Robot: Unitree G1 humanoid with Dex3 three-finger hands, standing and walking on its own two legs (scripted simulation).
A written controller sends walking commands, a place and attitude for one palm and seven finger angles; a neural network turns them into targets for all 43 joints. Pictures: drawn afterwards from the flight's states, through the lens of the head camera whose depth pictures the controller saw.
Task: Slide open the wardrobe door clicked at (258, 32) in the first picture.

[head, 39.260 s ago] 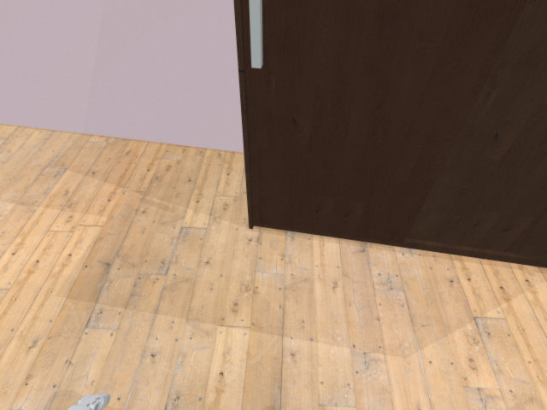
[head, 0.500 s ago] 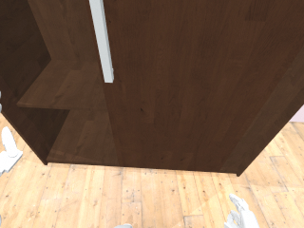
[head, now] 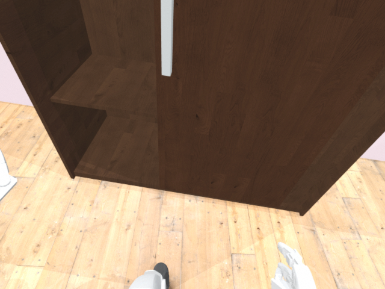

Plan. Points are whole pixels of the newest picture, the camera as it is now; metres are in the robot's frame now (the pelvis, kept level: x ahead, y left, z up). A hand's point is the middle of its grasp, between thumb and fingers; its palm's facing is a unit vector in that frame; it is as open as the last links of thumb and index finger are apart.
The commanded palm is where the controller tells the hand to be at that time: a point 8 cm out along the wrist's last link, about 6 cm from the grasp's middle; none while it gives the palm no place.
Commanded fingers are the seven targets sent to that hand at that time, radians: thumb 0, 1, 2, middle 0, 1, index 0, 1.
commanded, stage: stop stepping back and stand still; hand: left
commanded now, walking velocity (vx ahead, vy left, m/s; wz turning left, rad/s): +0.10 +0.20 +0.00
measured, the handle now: (168, 16) +0.73 +0.12 +0.24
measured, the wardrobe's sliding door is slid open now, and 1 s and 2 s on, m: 0.52 0.52 0.52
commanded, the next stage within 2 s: let the arm hang, fingers relaxed in 0.72 s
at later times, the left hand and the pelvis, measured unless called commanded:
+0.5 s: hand out of the picture +0.14 +0.25 +0.21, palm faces +0.28 -0.83 -0.48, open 7.5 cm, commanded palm +0.09 +0.31 +0.21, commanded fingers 0.00 0.90 0.90 -0.20 -0.30 -0.20 -0.30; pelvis -0.09 +0.03 +0.03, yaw -7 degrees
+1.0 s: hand out of the picture +0.13 +0.24 -0.05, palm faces -0.08 -0.92 -0.39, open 7.4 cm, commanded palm none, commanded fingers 0.00 0.90 0.90 -0.20 -0.30 -0.20 -0.30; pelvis -0.09 +0.04 +0.01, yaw -5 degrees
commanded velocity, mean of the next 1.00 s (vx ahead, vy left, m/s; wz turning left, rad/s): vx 0.14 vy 0.00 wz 0.00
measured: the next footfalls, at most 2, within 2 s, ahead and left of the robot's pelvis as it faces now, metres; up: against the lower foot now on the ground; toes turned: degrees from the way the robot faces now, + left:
right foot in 0.02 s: -0.06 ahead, -0.09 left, +0.00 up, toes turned -2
left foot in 0.22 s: +0.01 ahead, +0.15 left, +0.00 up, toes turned +0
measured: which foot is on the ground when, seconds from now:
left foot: down 0.00-0.00, up 0.02-0.20, down 0.22-0.50, up 0.52-0.84, down 0.86-1.00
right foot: up 0.00-0.00, down 0.02-0.24, up 0.26-0.48, down 0.50-1.00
